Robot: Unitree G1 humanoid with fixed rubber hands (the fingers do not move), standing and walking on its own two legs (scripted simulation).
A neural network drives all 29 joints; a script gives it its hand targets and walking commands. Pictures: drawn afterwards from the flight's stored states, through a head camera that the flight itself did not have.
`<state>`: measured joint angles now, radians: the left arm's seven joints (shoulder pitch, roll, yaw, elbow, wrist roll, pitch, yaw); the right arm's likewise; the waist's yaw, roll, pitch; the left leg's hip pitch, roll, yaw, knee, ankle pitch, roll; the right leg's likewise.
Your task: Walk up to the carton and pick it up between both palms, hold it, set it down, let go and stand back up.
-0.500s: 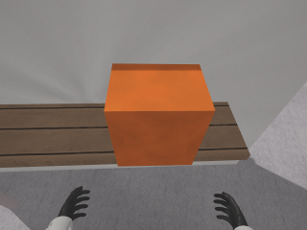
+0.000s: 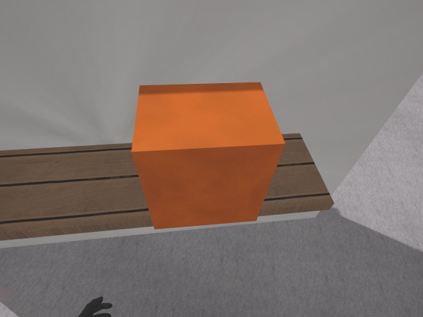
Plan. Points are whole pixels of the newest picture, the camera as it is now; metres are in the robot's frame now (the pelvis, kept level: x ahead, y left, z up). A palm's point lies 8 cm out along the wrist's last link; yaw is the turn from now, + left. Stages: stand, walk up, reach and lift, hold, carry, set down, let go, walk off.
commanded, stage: stand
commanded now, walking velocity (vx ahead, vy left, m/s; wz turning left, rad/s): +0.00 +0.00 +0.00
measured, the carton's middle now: (204, 160) +0.43 +0.01 +0.03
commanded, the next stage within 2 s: none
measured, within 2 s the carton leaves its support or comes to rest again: neither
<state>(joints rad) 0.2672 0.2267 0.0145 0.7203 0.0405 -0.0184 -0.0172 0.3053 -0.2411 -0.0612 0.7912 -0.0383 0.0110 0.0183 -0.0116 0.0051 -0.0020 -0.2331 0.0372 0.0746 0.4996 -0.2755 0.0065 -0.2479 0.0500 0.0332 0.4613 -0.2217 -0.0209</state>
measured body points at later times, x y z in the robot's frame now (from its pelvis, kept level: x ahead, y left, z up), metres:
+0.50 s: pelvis -0.01 +0.02 +0.00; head -0.01 +0.01 +0.45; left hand +0.03 +0.26 -0.14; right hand -0.01 -0.23 -0.14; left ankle -0.01 +0.11 -0.74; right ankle +0.01 -0.11 -0.74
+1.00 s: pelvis -0.02 +0.01 +0.00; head -0.02 +0.01 +0.45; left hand -0.01 +0.24 -0.15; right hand -0.05 -0.21 -0.16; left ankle -0.01 +0.11 -0.74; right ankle +0.01 -0.11 -0.74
